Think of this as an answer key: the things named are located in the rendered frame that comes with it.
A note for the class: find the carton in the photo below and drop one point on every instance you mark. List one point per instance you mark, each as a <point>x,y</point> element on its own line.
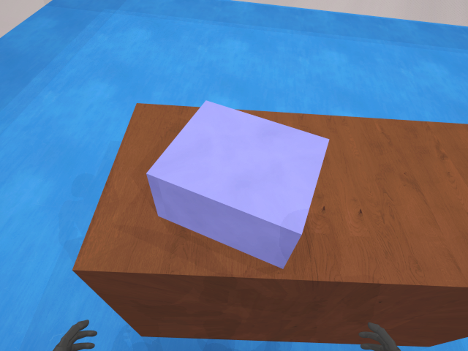
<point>239,179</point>

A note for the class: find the robot left hand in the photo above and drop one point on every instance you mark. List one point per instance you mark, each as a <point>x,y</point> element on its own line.
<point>72,335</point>

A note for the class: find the pedestal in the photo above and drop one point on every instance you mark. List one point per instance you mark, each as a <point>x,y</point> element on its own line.
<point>385,241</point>

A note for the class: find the robot right hand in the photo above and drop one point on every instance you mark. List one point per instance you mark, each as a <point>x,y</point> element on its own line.
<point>380,335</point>

